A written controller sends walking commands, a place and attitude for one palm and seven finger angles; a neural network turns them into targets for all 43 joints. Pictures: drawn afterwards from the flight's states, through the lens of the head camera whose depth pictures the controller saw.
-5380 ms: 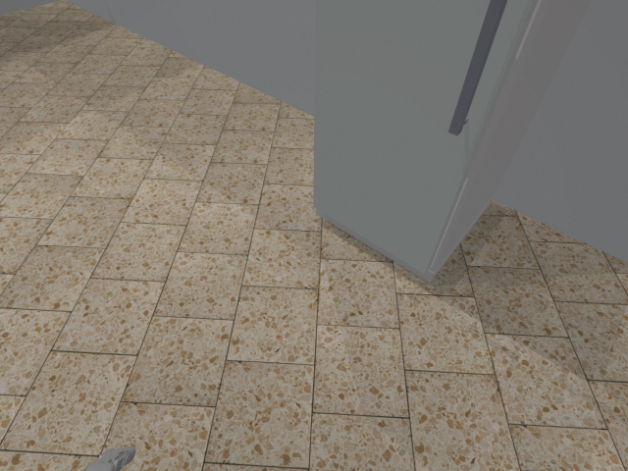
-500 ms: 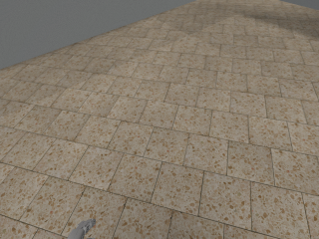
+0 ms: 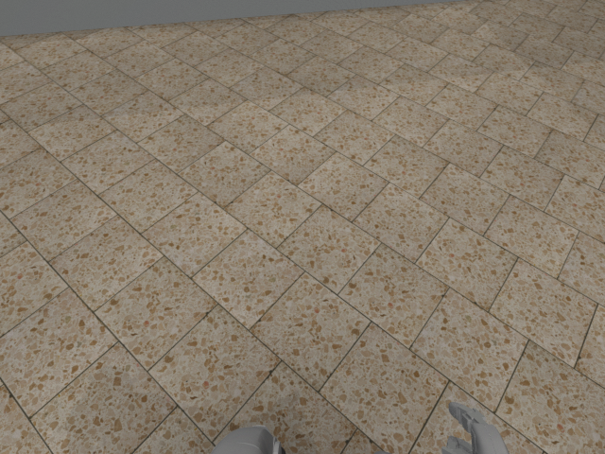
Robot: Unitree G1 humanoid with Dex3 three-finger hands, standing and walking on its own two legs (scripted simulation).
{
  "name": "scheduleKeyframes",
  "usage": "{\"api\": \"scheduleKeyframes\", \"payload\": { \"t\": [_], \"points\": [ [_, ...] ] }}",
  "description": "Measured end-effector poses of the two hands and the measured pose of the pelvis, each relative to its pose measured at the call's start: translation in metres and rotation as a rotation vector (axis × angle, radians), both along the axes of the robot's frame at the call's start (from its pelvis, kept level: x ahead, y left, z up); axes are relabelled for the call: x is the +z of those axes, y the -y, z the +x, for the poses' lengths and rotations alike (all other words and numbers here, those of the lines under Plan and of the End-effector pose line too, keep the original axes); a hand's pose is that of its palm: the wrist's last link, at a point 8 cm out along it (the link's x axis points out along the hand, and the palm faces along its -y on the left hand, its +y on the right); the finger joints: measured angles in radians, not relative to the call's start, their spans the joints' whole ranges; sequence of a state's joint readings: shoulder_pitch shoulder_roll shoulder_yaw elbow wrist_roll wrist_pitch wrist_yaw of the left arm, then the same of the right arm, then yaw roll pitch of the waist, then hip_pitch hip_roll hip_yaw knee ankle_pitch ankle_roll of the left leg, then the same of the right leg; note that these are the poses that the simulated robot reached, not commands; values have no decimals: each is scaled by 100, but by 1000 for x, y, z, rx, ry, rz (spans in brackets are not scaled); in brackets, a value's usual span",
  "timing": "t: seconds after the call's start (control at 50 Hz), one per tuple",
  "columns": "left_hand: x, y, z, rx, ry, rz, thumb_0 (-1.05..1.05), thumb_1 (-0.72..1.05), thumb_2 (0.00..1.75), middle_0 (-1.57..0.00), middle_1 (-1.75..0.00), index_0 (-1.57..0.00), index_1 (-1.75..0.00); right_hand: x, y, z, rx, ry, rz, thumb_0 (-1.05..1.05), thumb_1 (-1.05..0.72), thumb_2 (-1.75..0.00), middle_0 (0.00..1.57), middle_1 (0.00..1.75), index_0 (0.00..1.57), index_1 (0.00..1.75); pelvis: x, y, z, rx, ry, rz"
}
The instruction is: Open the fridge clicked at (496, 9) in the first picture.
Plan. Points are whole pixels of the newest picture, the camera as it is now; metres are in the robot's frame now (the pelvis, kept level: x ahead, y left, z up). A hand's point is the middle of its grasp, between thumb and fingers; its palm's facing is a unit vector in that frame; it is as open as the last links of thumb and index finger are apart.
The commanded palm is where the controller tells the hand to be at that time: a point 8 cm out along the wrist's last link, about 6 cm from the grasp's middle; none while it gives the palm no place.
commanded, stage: turn to face it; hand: right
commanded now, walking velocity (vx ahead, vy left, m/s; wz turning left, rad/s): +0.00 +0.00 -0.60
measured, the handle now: out of the picture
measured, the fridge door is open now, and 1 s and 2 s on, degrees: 0 0 0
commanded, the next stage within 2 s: none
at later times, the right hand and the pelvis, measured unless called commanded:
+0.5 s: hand out of the picture +0.06 -0.25 -0.17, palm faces +0.24 +0.95 -0.19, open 7.4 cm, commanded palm none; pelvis +0.04 -0.05 +0.02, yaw -11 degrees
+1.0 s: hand out of the picture +0.06 -0.21 -0.12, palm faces +0.46 +0.84 -0.29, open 7.4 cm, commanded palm none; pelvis +0.04 +0.03 +0.02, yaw -29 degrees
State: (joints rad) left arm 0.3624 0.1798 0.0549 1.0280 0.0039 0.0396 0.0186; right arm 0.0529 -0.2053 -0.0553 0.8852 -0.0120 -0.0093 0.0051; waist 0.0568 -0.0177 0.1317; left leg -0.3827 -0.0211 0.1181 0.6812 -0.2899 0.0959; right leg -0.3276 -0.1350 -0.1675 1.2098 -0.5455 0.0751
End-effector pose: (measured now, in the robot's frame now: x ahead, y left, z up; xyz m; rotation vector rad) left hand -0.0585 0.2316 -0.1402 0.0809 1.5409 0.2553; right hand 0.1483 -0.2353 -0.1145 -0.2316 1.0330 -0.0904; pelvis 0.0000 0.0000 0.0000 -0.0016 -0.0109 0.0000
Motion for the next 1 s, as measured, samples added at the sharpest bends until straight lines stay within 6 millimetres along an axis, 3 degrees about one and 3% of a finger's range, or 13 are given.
{"api": "scheduleKeyframes", "payload": {
  "t": [0.12,0.2,0.3,0.42,0.54,0.66,0.78,0.9,1.0],
  "points": [
    [7,3,84,-31,205,-6,1,91,90,-20,-30,-20,-29,13,-11,1,7,-41,-5,0,-91,-90,20,30,20,30,14,2,19,11,3,1],
    [10,14,118,-75,260,-16,1,92,90,-20,-30,-20,-29,12,-11,-3,-30,-40,31,0,-91,-90,20,30,20,30,16,8,29,-31,7,14],
    [15,23,142,-174,228,3,1,93,90,-20,-30,-20,-29,-5,3,-22,-141,-42,87,0,-90,-90,21,30,20,30,12,20,37,-101,10,31],
    [24,42,169,-288,228,46,1,92,90,-20,-30,-20,-29,-32,42,-74,-285,-161,100,0,-91,-90,21,30,20,30,5,41,38,-172,-10,34],
    [40,54,178,-344,218,55,1,91,90,-20,-30,-20,-30,-15,72,-121,-362,-277,57,1,-91,-90,20,30,20,30,22,50,36,-217,-35,56],
    [45,54,189,-399,217,43,1,90,90,-20,-30,-21,-30,-1,85,-135,-436,-255,16,1,-91,-90,20,30,19,30,28,47,37,-285,-41,59],
    [40,39,207,-451,234,24,1,90,90,-21,-30,-21,-30,8,75,-123,-475,-169,-2,1,-91,-90,20,30,19,30,27,30,36,-355,-38,39],
    [24,12,230,-506,252,-6,1,90,90,-21,-30,-21,-30,20,43,-105,-498,-69,-21,0,-91,-90,20,30,19,30,20,0,35,-434,-38,16],
    [10,-9,259,-561,268,-38,1,91,90,-20,-30,-20,-30,30,8,-119,-545,-32,-56,0,-91,-90,20,30,20,30,15,-27,38,-504,-27,-11]
  ]
}}
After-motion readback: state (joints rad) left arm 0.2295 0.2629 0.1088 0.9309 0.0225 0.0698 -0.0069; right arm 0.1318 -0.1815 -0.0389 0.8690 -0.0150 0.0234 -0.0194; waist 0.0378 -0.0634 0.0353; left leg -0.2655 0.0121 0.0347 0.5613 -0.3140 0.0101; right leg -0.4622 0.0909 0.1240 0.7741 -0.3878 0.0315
